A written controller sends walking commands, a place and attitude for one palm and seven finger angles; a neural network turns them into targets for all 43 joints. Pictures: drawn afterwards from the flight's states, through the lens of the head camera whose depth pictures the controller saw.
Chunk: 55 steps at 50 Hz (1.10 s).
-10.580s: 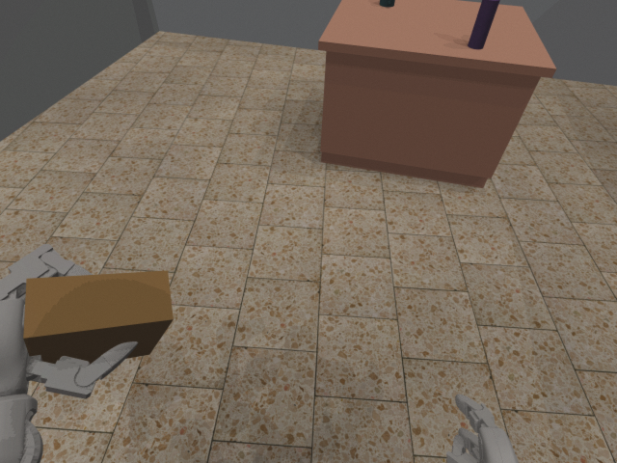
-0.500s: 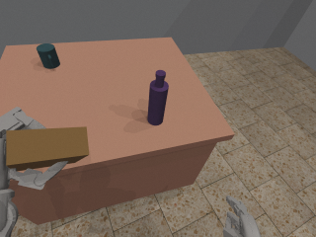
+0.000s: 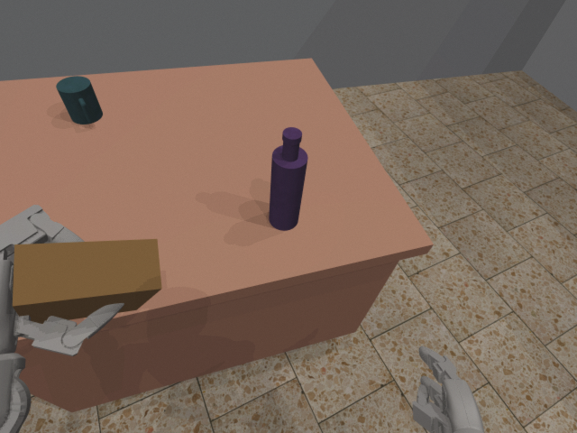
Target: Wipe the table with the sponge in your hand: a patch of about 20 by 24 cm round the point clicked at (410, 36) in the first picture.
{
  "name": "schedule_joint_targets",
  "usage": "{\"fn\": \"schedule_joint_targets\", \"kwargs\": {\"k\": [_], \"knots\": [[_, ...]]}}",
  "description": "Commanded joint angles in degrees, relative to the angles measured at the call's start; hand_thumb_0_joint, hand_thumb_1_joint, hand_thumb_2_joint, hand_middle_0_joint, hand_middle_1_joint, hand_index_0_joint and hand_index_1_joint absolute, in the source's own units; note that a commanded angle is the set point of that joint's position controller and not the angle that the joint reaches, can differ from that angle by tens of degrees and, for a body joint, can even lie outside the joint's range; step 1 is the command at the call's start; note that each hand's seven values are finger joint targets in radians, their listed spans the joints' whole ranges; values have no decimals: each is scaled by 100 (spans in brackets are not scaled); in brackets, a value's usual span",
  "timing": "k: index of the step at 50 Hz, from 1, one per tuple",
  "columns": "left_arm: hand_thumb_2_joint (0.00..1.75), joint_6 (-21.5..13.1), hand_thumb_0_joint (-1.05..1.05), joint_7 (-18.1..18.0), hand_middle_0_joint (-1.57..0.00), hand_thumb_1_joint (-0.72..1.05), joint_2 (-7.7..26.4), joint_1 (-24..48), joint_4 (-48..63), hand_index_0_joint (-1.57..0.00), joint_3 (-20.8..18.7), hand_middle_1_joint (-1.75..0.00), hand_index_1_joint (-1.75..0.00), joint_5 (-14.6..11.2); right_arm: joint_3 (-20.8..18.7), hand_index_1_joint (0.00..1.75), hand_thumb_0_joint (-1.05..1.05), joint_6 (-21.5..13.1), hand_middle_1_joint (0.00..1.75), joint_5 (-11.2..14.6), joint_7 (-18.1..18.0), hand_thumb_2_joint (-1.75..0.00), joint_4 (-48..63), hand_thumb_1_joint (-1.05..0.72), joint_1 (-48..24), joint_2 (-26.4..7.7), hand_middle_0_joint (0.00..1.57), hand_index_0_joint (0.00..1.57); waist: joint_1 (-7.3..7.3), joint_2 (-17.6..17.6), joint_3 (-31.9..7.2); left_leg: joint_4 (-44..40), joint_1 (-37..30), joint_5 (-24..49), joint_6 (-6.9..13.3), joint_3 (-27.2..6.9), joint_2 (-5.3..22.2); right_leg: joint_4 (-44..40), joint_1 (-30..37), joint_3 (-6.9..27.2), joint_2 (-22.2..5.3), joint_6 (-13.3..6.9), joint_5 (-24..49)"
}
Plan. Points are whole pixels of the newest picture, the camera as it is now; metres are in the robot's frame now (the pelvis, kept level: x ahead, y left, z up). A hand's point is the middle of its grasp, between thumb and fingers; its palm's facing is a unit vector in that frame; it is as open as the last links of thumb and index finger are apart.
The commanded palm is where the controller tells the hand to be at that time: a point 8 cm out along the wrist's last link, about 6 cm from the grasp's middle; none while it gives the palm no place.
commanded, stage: look again from close up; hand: left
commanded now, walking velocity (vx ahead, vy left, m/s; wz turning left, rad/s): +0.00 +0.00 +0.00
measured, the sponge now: (107, 282) +0.23 +0.22 +0.14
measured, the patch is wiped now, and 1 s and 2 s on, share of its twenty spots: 0.00 0.00 0.00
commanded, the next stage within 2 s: shuffle to correct the standing spot in 0.02 s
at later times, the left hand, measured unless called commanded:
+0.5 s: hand (84, 267) +0.24 +0.24 +0.15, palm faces +0.39 -0.85 -0.37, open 9.0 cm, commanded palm +0.18 +0.27 +0.17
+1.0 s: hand (99, 243) +0.27 +0.24 +0.15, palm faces +0.34 -0.84 -0.41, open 9.0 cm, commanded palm +0.21 +0.28 +0.17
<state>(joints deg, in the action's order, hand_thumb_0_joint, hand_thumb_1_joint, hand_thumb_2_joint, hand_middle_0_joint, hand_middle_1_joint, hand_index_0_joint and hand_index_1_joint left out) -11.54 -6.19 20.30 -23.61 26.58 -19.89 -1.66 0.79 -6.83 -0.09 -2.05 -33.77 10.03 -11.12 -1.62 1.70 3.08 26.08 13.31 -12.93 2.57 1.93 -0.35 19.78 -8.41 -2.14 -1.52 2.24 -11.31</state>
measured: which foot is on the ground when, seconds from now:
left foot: down 0.00-1.00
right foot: down 0.00-1.00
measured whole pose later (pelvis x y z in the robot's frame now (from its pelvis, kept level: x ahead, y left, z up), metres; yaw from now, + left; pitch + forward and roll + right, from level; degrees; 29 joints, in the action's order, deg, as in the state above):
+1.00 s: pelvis +0.04 +0.00 -0.02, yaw -2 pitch +0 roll -1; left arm -12.8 -6.3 21.5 -27.2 28.2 -22.2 -2.1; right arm -1.0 -4.0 0.8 -1.8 -34.0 11.2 -12.0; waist 0.6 0.7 1.9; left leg 36.6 14.1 -22.9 3.3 4.2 -0.6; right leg 35.2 -12.3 -0.4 -2.4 1.6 -22.2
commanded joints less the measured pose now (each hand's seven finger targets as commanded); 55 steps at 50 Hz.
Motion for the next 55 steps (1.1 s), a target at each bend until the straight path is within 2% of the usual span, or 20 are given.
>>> {"fn": "schedule_joint_targets", "kwargs": {"k": [1, 2, 6, 11, 12, 16, 17, 21, 27, 30, 34, 37, 43, 44, 46, 49, 51, 53, 54, 55], "knots": [[130, -373, 0, -122, -120, 10, 978, 149, 1204, -120, -669, -160, -160, -86, -302, 30, 0, -284, 30, 59, -46, -90, 900, -90, -521, -725, 20, 20, 3, -495, -1115, -445, -318, 1442, -213, -348, 321, 4, 483, 96, 23, -211, 1335], [130, -382, 0, -115, -120, 10, 848, 280, 1263, -120, -532, -160, -160, -93, -299, 30, 0, -271, 30, 52, -48, -90, 901, -90, -489, -726, 20, 20, 23, -505, -1083, -480, -254, 1324, -221, -359, 321, 4, 515, 91, -12, -221, 1266], [130, -364, 0, -122, -120, 10, 966, 151, 1147, -120, -655, -160, -160, -95, -305, 30, 0, -255, 30, 66, -60, -90, 889, -90, -518, -728, 20, 20, 12, -449, -1022, -528, -223, 1101, -200, -358, 317, -37, 471, 108, 20, -209, 1188], [130, -373, 0, -115, -120, 10, 982, 305, 1163, -120, -614, -160, -160, -60, -357, 30, 0, -223, 30, 33, -50, -90, 853, -90, -483, -787, 20, 20, 66, -542, -996, -459, -41, -14, -93, -268, 360, 159, 342, 167, 0, -329, 566], [130, -379, 0, -115, -120, 10, 867, 430, 1157, -120, -499, -160, -160, -45, -354, 30, 0, -211, 30, 24, -56, -90, 846, -90, -450, -769, 20, 20, 93, -569, -891, -481, 99, -326, -65, -305, 386, 217, 276, 157, -16, -364, 330], [130, -384, 0, -130, -120, 10, 1006, 533, 1147, -120, -611, -160, -160, -10, -354, 30, 0, -217, 30, 51, -65, -90, 864, -90, -454, -796, 20, 20, 104, -736, -684, -529, 253, -929, 64, -465, 524, 506, 3, 133, 88, -414, 27], [130, -397, 0, -120, -120, 10, 848, 656, 1176, -120, -472, -160, -160, -7, -346, 30, 0, -219, 30, 50, -64, -90, 868, -90, -415, -791, 20, 20, 123, -769, -613, -552, 378, -1011, 72, -507, 550, 595, 11, 92, 95, -431, -22], [130, -407, 0, -129, -120, 10, 997, 472, 1051, -120, -646, -160, -160, -12, -356, 30, 0, -223, 30, 79, -52, -90, 852, -90, -389, -798, 20, 20, 114, -546, -714, -193, 261, -398, 97, -372, 547, 728, -21, 173, 71, -493, 366], [130, -430, 0, -119, -120, 10, 936, 384, 1101, -120, -626, -160, -160, -50, -352, 30, 0, -186, 30, 93, -28, -90, 838, -90, -355, -765, 20, 20, 141, -526, -833, 202, 148, 449, 79, -220, 510, 922, -26, 262, -15, -542, 809], [130, -456, 0, -114, -120, 10, 1015, 332, 1154, -120, -722, -160, -160, -84, -389, 30, 0, -142, 30, 102, -26, -90, 846, -90, -335, -758, 20, 20, 170, -232, -818, 551, 120, 513, 27, -22, 306, 839, -89, 675, -241, -668, 1112], [130, -492, 0, -128, -120, 10, 1098, 184, 1208, -120, -847, -160, -160, -113, -388, 30, 0, -95, 30, 109, -29, -90, 844, -90, -338, -750, 20, 20, 188, -328, -819, 511, 10, 753, 57, -113, 307, 1043, -208, 563, -243, -624, 1127], [130, -504, 0, -126, -120, 10, 1111, 19, 1323, -120, -907, -160, -160, -125, -396, 30, 0, -76, 30, 122, -36, -90, 886, -90, -360, -766, 20, 20, 175, -578, -978, 365, -150, 1340, 154, -320, 512, 1319, -137, 152, -91, -467, 1196], [130, -515, 0, -147, -120, 10, 1098, -136, 1285, -120, -908, -160, -160, -150, -436, 30, 0, -40, 30, 130, -10, -90, 858, -90, -322, -762, 20, 20, 206, -73, -1199, 883, -187, 1699, 61, -7, 260, 1189, 163, 524, -430, -590, 2253], [130, -522, 0, -144, -120, 10, 1067, -95, 1292, -120, -878, -160, -160, -151, -440, 30, 0, -29, 30, 126, -8, -90, 855, -90, -317, -770, 20, 20, 221, -101, -1168, 841, -262, 1681, 65, 11, 243, 1223, 70, 528, -420, -579, 2253], [130, -516, 0, -147, -120, 10, 1165, -102, 1427, -120, -927, -160, -160, -157, -429, 30, 0, -27, 30, 142, -13, -90, 846, -90, -335, -791, 20, 20, 232, -537, -1201, 604, -608, 2169, 134, -186, 384, 1525, -148, 221, -269, -437, 2110], [130, -506, 0, -129, -120, 10, 1062, -22, 1506, -120, -818, -160, -160, -97, -429, 30, 0, -39, 30, 113, 13, -90, 896, -90, -326, -778, 20, 20, 203, -940, -1009, 367, -760, 2510, 236, -473, 665, 1427, -536, -181, -21, -338, 526], [130, -489, 0, -138, -120, 10, 1178, -8, 1434, -120, -904, -160, -160, -95, -419, 30, 0, -41, 30, 141, 29, -90, 903, -90, -370, -777, 20, 20, 158, -591, -986, 635, -318, 2354, 157, -306, 560, 924, 50, -119, -124, -429, 1093], [130, -499, 0, -158, -120, 10, 1082, 95, 1353, -120, -822, -160, -160, -107, -438, 30, 0, -14, 30, 154, 32, -90, 913, -90, -331, -779, 20, 20, 202, 17, -1072, 1063, 84, 1955, 19, -88, 260, 1018, 408, 424, -491, -659, 2173], [130, -502, 0, -157, -120, 10, 1070, 53, 1293, -120, -833, -160, -160, -115, -450, 30, 0, 14, 30, 137, 30, -90, 886, -90, -291, -795, 20, 20, 225, 152, -1101, 1027, 6, 1698, 2, -13, 164, 1089, 281, 560, -589, -698, 2284], [130, -483, 0, -162, -120, 10, 1077, -2, 1234, -120, -864, -160, -160, -138, -445, 30, 0, 37, 30, 139, 23, -90, 876, -90, -309, -770, 20, 20, 248, 19, -1102, 807, -207, 1636, 9, -44, 181, 1173, 92, 518, -565, -636, 2212]]}}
